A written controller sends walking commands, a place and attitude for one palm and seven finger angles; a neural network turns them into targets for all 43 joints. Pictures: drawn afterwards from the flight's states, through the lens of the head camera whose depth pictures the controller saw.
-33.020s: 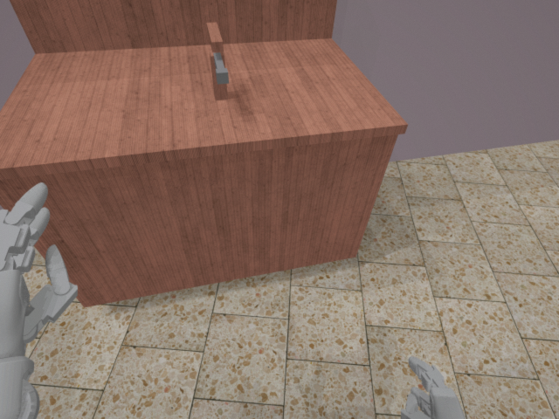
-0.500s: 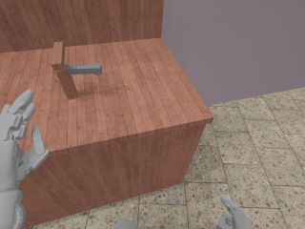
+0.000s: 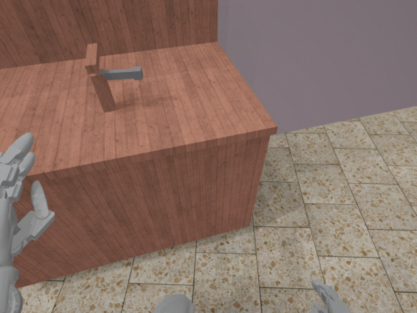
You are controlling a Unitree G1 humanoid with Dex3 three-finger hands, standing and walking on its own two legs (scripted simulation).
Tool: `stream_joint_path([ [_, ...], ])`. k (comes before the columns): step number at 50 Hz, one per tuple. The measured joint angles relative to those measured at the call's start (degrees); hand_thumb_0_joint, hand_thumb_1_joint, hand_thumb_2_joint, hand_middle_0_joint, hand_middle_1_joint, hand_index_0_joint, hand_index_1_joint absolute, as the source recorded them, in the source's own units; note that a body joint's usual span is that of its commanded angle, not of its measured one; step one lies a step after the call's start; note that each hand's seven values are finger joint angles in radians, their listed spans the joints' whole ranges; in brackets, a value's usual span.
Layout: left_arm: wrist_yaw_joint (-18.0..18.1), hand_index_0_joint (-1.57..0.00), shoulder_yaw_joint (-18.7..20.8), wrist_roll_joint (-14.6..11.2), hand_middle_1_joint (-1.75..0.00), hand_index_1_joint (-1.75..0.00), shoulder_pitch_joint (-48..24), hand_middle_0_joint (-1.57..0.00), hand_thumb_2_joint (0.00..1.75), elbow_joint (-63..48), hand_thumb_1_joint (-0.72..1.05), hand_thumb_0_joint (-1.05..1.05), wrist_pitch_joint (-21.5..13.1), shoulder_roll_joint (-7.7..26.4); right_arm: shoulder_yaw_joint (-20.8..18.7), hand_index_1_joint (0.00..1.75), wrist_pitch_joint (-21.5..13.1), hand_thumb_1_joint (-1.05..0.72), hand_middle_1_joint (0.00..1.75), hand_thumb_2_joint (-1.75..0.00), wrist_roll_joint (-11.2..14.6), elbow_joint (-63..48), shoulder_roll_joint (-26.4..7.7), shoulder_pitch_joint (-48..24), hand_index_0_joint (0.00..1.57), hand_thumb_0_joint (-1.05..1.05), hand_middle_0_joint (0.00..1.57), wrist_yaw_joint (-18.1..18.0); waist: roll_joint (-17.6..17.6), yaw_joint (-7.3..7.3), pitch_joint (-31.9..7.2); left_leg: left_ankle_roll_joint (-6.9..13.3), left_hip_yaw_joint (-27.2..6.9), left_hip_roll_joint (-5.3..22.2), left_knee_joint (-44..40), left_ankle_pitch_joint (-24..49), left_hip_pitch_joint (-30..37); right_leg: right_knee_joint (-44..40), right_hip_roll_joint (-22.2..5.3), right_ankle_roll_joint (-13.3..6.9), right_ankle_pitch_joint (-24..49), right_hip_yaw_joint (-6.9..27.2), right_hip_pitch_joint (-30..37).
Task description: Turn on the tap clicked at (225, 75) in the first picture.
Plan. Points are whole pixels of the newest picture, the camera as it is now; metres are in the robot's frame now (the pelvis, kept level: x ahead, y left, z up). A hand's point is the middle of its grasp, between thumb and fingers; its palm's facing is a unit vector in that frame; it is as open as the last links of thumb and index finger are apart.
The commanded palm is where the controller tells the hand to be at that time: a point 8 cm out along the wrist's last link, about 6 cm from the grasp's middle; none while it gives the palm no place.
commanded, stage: stop stepping back and stand still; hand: left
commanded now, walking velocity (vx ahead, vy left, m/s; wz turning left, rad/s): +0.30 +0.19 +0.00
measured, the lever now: (137, 73) +0.72 +0.26 +0.10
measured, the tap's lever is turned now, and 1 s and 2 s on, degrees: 80 80 80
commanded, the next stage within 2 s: stand and check the lever's angle in 1.46 s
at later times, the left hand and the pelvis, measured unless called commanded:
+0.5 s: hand out of the picture +0.09 +0.24 +0.16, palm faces +0.49 -0.81 -0.34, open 7.4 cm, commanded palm +0.04 +0.28 +0.19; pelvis -0.10 -0.01 -0.02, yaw +6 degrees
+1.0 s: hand (43, 294) +0.11 +0.20 +0.17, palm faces +0.40 -0.83 -0.38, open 7.4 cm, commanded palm +0.05 +0.25 +0.19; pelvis -0.10 -0.04 -0.01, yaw +3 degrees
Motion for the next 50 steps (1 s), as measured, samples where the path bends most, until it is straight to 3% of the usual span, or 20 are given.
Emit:
stream_joint_path([
  [2,-0.17,-0.21,0.13,-0.26,-0.30,-0.31,0.24,-0.21,0.90,1.34,0.89,0.01,0.27,-0.45,0.11,0.30,0.15,-0.90,0.30,-0.90,0.09,0.79,0.10,0.03,0.20,0.01,0.20,-0.11,-1.68,-0.72,-1.33,-0.17,1.06,-0.64,7.85,2.46,-0.09,-0.43,-1.11,-0.02,0.75,0.60,-0.95],
  [4,-0.25,-0.21,0.16,-0.33,-0.30,-0.31,0.09,-0.21,0.90,2.63,0.89,0.01,0.21,-0.40,-0.06,0.30,-0.38,-0.90,0.30,-0.90,-0.03,1.14,0.05,0.22,0.20,0.01,0.20,-0.22,-2.91,-1.88,-2.75,0.35,1.89,0.03,6.19,3.18,2.66,-1.21,-2.12,0.04,2.03,0.57,-2.17],
  [11,0.36,-0.21,0.90,-0.24,-0.30,-0.31,2.31,-0.21,0.90,-2.65,0.89,0.02,-0.76,1.34,-2.32,0.30,-3.14,-0.90,0.30,-0.90,-0.08,-1.43,-3.05,1.90,0.20,0.01,0.20,-0.97,-3.69,-3.50,-4.52,4.47,3.46,2.90,-33.53,-0.96,23.05,2.63,-3.76,0.84,3.07,-0.81,-9.26],
  [12,0.58,-0.21,1.50,-0.48,-0.30,-0.31,2.35,-0.21,0.90,-2.91,0.89,0.02,-1.02,1.97,-2.81,0.30,-3.19,-0.90,0.30,-0.90,-0.08,-1.26,-2.65,1.61,0.20,0.01,0.20,-1.35,-4.92,-3.18,-3.74,2.91,4.10,2.15,-34.64,-0.33,23.90,5.72,-4.22,1.14,0.11,0.36,-10.27],
  [14,0.83,-0.21,2.43,-0.36,-0.30,-0.31,2.46,-0.21,0.90,-1.14,0.89,0.02,-1.19,2.15,-3.19,0.30,-3.36,-0.90,0.30,-0.90,0.19,-0.75,-1.83,1.95,0.20,0.01,0.20,-1.67,-5.50,-2.41,-3.57,0.67,4.80,1.60,-33.95,0.43,24.71,15.38,-3.27,1.94,-6.82,1.45,-12.00],
  [16,0.61,-0.21,2.63,0.24,-0.30,-0.31,0.96,-0.21,0.90,1.79,0.89,0.02,-1.18,1.71,-3.40,0.30,-4.24,-0.90,0.30,-0.90,0.56,0.05,-1.26,3.35,0.20,0.01,0.20,-1.47,-3.90,-2.45,-4.37,0.31,3.54,2.01,-33.83,0.99,24.85,22.19,-1.99,1.91,-9.31,1.01,-12.46],
  [18,0.17,-0.21,2.87,0.27,-0.30,-0.31,-0.81,-0.21,0.90,4.50,0.89,0.02,-1.46,1.23,-2.86,0.30,-4.23,-0.90,0.30,-0.90,0.68,0.91,-0.99,4.42,0.20,0.01,0.20,-1.12,-1.93,-2.07,-4.52,-0.05,1.98,2.96,-32.59,0.92,24.46,17.22,-1.30,1.73,-9.38,-0.40,-9.21],
  [20,-0.18,-0.21,3.37,0.21,-0.30,-0.31,-2.53,-0.21,0.90,5.07,0.89,0.01,-1.02,1.77,-2.02,0.30,-3.66,-0.90,0.30,-0.90,0.59,0.56,-0.60,4.92,0.20,0.01,0.20,-0.80,-1.47,-1.73,-3.58,1.98,1.29,3.34,-25.20,-2.82,21.23,6.42,-1.21,1.05,-4.71,-0.91,-4.28],
  [23,-1.62,-0.21,1.74,-0.05,-0.30,-0.31,-5.42,-0.20,0.90,5.30,0.90,0.01,-0.42,-1.26,-1.48,0.30,-2.07,-0.90,0.30,-0.90,0.27,2.92,-1.04,1.74,0.20,0.01,0.20,-0.03,0.23,-0.75,-1.05,3.23,-0.61,2.25,-4.10,-4.16,12.24,8.77,-0.29,-1.46,-0.12,-2.48,-6.22],
  [25,-2.37,-0.21,0.58,-0.15,-0.30,-0.31,-4.47,-0.20,0.90,4.14,0.90,0.01,0.21,-2.70,-0.97,0.30,-1.20,-0.90,0.30,-0.90,0.08,4.44,-0.49,-0.27,0.20,0.01,0.20,0.66,-0.34,-0.36,-0.85,3.07,0.85,1.42,1.66,-1.22,9.02,8.15,0.05,-1.72,0.40,-1.93,-7.07],
  [27,-2.42,-0.21,-0.15,-0.10,-0.30,-0.31,-2.55,-0.20,0.90,1.78,0.90,0.02,0.90,-2.48,-0.26,0.30,-0.86,-0.90,0.30,-0.90,-0.02,4.24,0.59,-1.11,0.20,0.01,0.20,0.72,-1.76,-0.63,-1.20,3.50,3.22,1.32,-2.25,-1.15,9.53,6.77,-0.37,-1.72,1.05,-1.88,-7.83],
  [29,-1.85,-0.21,-0.42,-0.08,-0.30,-0.31,-0.74,-0.21,0.90,-1.34,0.89,0.02,1.31,-1.29,0.54,0.30,-1.29,-0.90,0.30,-0.90,-0.20,2.95,1.41,-1.06,0.20,0.01,0.20,0.32,-2.99,-0.87,-1.84,4.47,5.13,1.33,-12.87,-2.94,13.47,6.37,-1.08,-1.59,0.10,-2.71,-8.96],
  [30,-1.45,-0.21,-0.29,-0.16,-0.30,-0.31,-0.07,-0.21,0.90,-2.95,0.89,0.02,1.22,-0.63,0.94,0.30,-1.71,-0.90,0.30,-0.90,-0.36,1.71,1.33,-0.82,0.20,0.01,0.20,0.04,-2.79,-0.98,-2.20,5.21,5.12,1.50,-20.23,-4.69,16.34,7.67,-1.00,-1.41,-2.61,-3.43,-10.17],
  [32,-0.67,-0.21,0.81,0.33,-0.30,-0.31,-0.72,-0.21,0.90,-3.71,0.89,0.02,0.55,1.05,0.92,0.30,-2.49,-0.90,0.30,-0.90,-0.61,0.12,1.97,-0.95,0.20,0.01,0.20,-0.32,-3.52,-0.72,-1.46,3.65,5.89,1.47,-23.01,-2.83,17.27,19.31,-0.38,0.00,-9.76,-1.23,-13.96],
  [34,-0.40,-0.21,2.01,1.04,-0.30,-0.31,-2.24,-0.21,0.90,-1.17,0.89,0.02,-0.50,2.35,0.82,0.30,-3.16,-0.90,0.30,-0.90,-0.12,-0.24,2.91,-0.08,0.20,0.01,0.20,0.36,-4.18,-1.14,-2.00,3.57,6.37,0.99,-24.62,-1.08,18.08,34.57,0.19,0.90,-9.64,1.24,-17.23],
  [36,-0.17,-0.21,2.58,1.00,-0.30,-0.31,-3.66,-0.21,0.90,1.63,0.89,0.02,-0.60,2.66,1.16,0.30,-3.29,-0.90,0.30,-0.90,0.38,0.21,3.32,1.16,0.20,0.01,0.20,1.04,-3.73,-1.96,-3.27,3.65,5.45,1.14,-27.96,1.04,18.93,41.89,0.00,1.48,-7.93,1.48,-18.38],
  [38,-0.14,-0.21,2.83,0.66,-0.30,-0.31,-4.10,-0.21,0.90,3.07,0.89,0.02,-0.34,1.85,1.41,0.30,-2.79,-0.90,0.30,-0.90,0.58,0.60,3.34,2.19,0.20,0.01,0.20,1.49,-2.59,-2.37,-3.97,3.35,4.38,2.21,-31.21,2.94,19.68,38.46,-0.82,1.75,-5.98,0.55,-17.02],
  [42,0.08,-0.21,2.54,0.13,-0.30,-0.31,-0.58,-0.20,0.90,0.94,0.90,0.02,0.24,-0.23,1.54,0.30,-2.24,-0.90,0.30,-0.90,0.38,-0.30,2.91,3.72,0.21,0.01,0.21,1.36,-0.81,-2.12,-3.79,1.88,4.53,4.68,-34.54,4.32,20.92,17.98,-2.66,1.93,-6.81,-1.99,-9.88],
  [46,0.41,-0.21,1.83,0.28,-0.30,-0.31,0.63,-0.20,0.90,-0.83,0.90,0.02,0.11,1.20,1.25,0.30,-2.25,-0.90,0.30,-0.90,-0.16,-1.59,2.11,3.91,0.21,0.01,0.21,0.48,-0.91,-1.93,-2.19,0.75,4.61,5.34,-28.60,0.82,18.70,-1.30,-3.14,1.08,-1.85,-2.80,-0.39],
  [50,-0.17,-0.21,-0.06,-0.28,-0.30,-0.31,-2.32,-0.21,0.90,-0.96,0.89,0.02,-0.18,-0.13,-0.68,0.30,-0.82,-0.90,0.30,-0.90,0.29,1.05,-0.58,0.24,0.20,0.01,0.21,0.34,1.15,-1.88,0.88,2.46,1.50,4.48,-13.46,-3.84,12.41,1.92,-2.03,1.51,-1.46,-4.16,-0.73],
])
